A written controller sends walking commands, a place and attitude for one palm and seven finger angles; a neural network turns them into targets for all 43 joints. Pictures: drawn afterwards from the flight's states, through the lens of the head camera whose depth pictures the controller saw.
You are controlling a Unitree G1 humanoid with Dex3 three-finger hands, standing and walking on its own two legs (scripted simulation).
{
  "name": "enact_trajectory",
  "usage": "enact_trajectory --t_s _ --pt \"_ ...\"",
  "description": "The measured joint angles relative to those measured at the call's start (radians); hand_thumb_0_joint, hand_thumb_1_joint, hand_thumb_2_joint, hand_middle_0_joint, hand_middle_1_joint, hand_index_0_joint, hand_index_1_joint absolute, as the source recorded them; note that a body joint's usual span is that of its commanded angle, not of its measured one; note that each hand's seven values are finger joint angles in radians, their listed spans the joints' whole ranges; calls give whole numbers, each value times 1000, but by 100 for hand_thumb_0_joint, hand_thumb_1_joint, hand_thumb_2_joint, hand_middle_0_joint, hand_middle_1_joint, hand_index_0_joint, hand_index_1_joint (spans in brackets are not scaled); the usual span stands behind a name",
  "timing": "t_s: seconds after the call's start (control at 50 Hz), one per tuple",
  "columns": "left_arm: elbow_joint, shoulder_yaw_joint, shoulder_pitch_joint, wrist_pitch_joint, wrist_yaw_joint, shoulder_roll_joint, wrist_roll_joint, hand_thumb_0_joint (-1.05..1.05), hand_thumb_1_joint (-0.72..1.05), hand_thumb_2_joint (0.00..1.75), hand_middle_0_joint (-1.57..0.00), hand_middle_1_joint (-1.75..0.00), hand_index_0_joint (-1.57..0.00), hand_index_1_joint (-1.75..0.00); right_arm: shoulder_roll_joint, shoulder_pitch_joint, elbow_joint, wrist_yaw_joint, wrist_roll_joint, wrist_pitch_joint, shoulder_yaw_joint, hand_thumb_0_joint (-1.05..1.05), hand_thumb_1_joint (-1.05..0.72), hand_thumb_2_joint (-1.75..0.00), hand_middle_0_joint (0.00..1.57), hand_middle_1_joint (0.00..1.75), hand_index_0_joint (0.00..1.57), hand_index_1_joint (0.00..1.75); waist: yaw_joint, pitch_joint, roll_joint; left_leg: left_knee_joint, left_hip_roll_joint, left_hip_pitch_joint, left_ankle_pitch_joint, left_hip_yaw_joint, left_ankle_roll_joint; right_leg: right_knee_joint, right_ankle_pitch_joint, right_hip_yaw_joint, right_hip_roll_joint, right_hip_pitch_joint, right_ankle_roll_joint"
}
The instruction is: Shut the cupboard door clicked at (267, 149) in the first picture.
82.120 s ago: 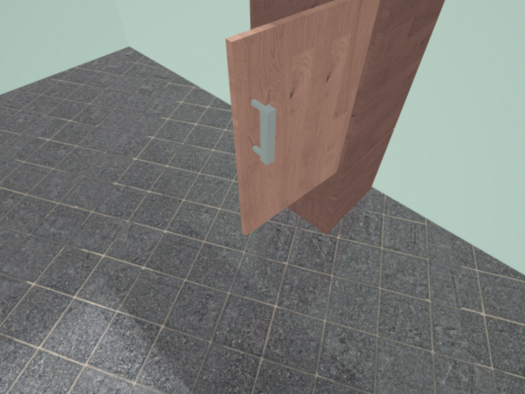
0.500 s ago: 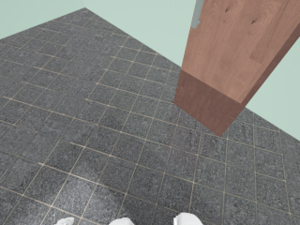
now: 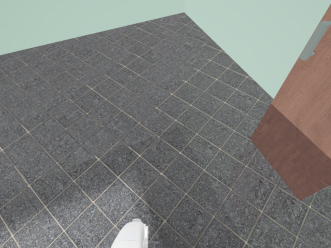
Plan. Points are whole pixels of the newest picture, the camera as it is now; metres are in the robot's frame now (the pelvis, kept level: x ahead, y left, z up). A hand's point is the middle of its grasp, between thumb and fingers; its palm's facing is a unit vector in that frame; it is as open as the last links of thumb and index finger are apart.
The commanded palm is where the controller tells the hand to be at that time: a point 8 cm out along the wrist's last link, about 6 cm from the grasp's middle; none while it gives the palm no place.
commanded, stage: walk to a spot facing it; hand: left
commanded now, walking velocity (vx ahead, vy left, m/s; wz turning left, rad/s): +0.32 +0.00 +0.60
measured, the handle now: (317, 40) +0.79 -0.51 +0.05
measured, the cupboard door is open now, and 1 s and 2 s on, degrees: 3 3 3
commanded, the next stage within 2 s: turn to face it in 0.36 s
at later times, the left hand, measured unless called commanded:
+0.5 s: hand (84, 199) +0.26 +0.27 -0.16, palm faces +0.20 -0.96 -0.18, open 7.3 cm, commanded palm none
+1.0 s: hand (99, 172) +0.35 +0.25 -0.17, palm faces +0.04 -0.97 -0.23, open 7.3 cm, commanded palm none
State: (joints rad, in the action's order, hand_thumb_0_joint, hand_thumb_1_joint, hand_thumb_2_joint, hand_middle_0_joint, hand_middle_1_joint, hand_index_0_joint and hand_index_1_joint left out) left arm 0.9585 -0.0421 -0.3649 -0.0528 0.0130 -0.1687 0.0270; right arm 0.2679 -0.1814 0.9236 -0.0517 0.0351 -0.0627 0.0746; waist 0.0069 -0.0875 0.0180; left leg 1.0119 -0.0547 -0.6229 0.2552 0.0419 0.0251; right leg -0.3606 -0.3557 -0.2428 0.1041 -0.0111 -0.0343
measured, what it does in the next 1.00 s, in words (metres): walks ahead: left foot, then right foot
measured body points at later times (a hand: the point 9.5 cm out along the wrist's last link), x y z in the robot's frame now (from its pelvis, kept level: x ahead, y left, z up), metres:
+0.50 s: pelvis +0.18 +0.07 +0.00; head +0.21 +0.09 +0.45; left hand +0.25 +0.32 -0.14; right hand +0.24 -0.16 -0.14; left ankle +0.13 +0.12 -0.74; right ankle +0.31 -0.08 -0.68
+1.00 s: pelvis +0.30 +0.06 +0.00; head +0.35 +0.05 +0.44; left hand +0.35 +0.30 -0.15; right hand +0.39 -0.18 -0.15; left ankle +0.31 +0.22 -0.69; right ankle +0.35 -0.03 -0.74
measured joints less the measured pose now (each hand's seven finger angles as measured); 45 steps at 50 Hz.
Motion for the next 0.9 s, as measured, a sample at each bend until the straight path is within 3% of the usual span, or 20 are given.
enact_trajectory --t_s 0.1,0.14,0.16,0.2,0.22,0.26,0.34,0.44,0.52,0.66,0.7,0.74,0.78,0.82,0.9 --pt "25 -2 -58 1 -4 -10 3 0 91 90 -20 -30 -20 -30 -17 80 -20 -10 1 14 -25 1 -91 -90 20 30 19 30 -42 -43 -30 -258 18 87 58 79 -45 -69 -93 -76 45 51 -45" --pt "39 -2 -90 9 -11 -16 -2 0 91 90 -20 -30 -20 -30 -15 98 -48 -9 3 40 -33 1 -91 -90 20 30 19 30 -43 -46 -36 -367 46 163 27 103 -79 -227 -152 -83 85 18 -52" --pt "47 -3 -96 18 -18 -19 -7 0 91 90 -20 -30 -20 -30 -12 103 -63 -5 5 58 -34 1 -91 -90 20 30 19 30 -36 -45 -31 -352 50 156 -46 100 -100 -392 -160 -47 96 -43 -42" --pt "55 -5 -67 51 -24 -37 -14 1 91 90 -20 -30 -20 -30 -21 110 -74 10 -4 83 -37 1 -91 -90 20 30 19 30 -40 -59 -44 -288 67 161 -7 100 -124 -727 -160 90 79 -193 -20" --pt "53 -10 -46 60 -23 -45 -14 1 91 90 -20 -30 -20 -30 -27 106 -73 17 -7 88 -42 1 -91 -90 20 30 19 30 -43 -60 -52 -294 75 182 17 100 -128 -837 -137 134 67 -263 -11" --pt "38 -22 3 62 -21 -55 -8 1 91 90 -20 -30 -20 -30 -39 84 -66 31 -7 95 -49 1 -91 -90 20 30 20 30 -43 -52 -59 -345 90 234 29 91 -123 -922 -65 173 57 -382 -4" --pt "-18 -30 100 49 -25 -54 3 1 91 90 -20 -30 -20 -30 -62 27 -24 50 -8 106 -58 1 -91 -90 20 30 20 30 -34 -31 -53 -482 112 341 -6 62 -127 -836 56 206 52 -537 -12" --pt "-57 -26 178 47 -28 -40 3 0 91 90 -20 -30 -20 -30 -93 -64 38 61 -13 108 -56 1 -92 -90 20 30 20 30 -8 12 -50 -612 126 463 -17 29 -125 -672 188 226 40 -610 -24" --pt "-60 -16 221 49 -26 -29 -2 0 91 90 -20 -30 -20 -30 -113 -131 85 67 -13 109 -58 1 -92 -90 20 30 20 30 11 25 -56 -664 130 542 5 15 -113 -501 257 222 21 -582 -13" --pt "-38 4 220 52 -21 3 -7 0 91 90 -20 -30 -20 -30 -125 -199 147 85 -7 94 -57 1 -91 -90 20 30 20 30 23 7 -35 -568 102 616 159 64 -73 -266 243 179 -73 -410 56" --pt "-33 4 210 39 -20 17 -2 0 91 90 -20 -30 -20 -30 -117 -188 161 85 -18 80 -51 1 -91 -90 20 30 20 30 15 -11 -4 -385 62 551 203 77 -58 -255 143 180 -111 -381 89" --pt "-29 7 202 29 -14 24 -9 0 91 90 -20 -30 -20 -30 -113 -152 156 85 -26 63 -46 1 -91 -90 20 30 20 30 16 -43 4 -90 60 419 258 33 -33 -261 133 186 -129 -374 101" --pt "-25 -4 191 37 3 26 -16 0 92 90 -20 -30 -20 -30 -111 -115 140 83 -27 50 -43 1 -91 -90 20 30 20 30 12 -61 -1 89 58 306 257 -1 -15 -222 154 198 -141 -351 107" --pt "-18 -13 181 51 13 16 -16 -1 93 90 -20 -30 -20 -30 -107 -79 117 80 -25 39 -41 1 -91 -90 20 30 20 30 8 -60 -5 141 39 218 218 -20 0 -169 178 211 -152 -331 111" --pt "-5 -21 156 67 10 -1 -9 -1 93 90 -20 -30 -20 -30 -93 -16 66 73 -15 25 -35 1 -91 -90 20 30 19 30 -1 -33 -8 74 4 128 139 -50 21 -108 205 244 -166 -318 106"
